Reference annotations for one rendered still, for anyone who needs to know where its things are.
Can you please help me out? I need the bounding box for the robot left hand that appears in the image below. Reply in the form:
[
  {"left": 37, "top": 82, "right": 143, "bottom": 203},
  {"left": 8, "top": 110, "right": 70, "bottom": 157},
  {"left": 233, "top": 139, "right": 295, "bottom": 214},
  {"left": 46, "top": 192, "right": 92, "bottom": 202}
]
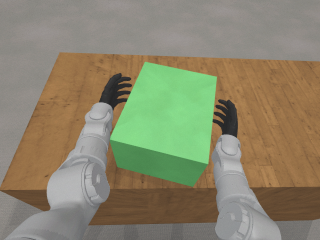
[{"left": 99, "top": 73, "right": 132, "bottom": 110}]

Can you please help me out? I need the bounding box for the carton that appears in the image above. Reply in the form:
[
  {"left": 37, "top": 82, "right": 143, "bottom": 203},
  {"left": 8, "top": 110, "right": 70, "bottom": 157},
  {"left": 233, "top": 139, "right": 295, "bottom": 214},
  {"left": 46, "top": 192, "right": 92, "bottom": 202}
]
[{"left": 110, "top": 62, "right": 217, "bottom": 187}]

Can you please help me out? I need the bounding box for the pedestal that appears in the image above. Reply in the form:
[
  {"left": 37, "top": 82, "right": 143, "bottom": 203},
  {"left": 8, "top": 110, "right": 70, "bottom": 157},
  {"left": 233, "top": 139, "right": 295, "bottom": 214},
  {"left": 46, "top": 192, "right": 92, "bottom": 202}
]
[{"left": 0, "top": 52, "right": 320, "bottom": 226}]

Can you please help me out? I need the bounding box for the robot left upper arm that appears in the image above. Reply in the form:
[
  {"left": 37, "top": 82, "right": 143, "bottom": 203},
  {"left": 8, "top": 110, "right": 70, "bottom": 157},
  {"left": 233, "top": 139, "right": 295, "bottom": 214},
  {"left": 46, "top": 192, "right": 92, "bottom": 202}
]
[{"left": 4, "top": 162, "right": 110, "bottom": 240}]

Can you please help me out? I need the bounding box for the left robot forearm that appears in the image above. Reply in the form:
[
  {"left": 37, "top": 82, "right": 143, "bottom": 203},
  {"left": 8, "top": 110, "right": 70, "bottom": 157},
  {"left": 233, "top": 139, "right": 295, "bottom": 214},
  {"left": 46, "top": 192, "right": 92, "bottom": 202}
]
[{"left": 46, "top": 102, "right": 114, "bottom": 205}]

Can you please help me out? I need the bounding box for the right robot forearm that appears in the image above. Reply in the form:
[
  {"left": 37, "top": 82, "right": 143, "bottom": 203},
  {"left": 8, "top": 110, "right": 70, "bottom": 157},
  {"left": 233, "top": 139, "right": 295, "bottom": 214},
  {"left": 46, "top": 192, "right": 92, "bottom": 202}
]
[{"left": 211, "top": 134, "right": 270, "bottom": 218}]

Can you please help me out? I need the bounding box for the robot right hand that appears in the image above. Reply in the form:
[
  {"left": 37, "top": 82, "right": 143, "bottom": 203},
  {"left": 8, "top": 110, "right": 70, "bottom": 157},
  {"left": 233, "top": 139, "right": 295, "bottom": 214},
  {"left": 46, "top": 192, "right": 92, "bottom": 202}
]
[{"left": 212, "top": 99, "right": 238, "bottom": 138}]

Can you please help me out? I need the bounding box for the robot right upper arm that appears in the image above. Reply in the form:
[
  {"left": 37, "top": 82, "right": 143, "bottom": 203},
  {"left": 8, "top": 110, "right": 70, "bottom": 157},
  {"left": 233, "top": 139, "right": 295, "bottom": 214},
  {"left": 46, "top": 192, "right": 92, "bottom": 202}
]
[{"left": 215, "top": 201, "right": 282, "bottom": 240}]

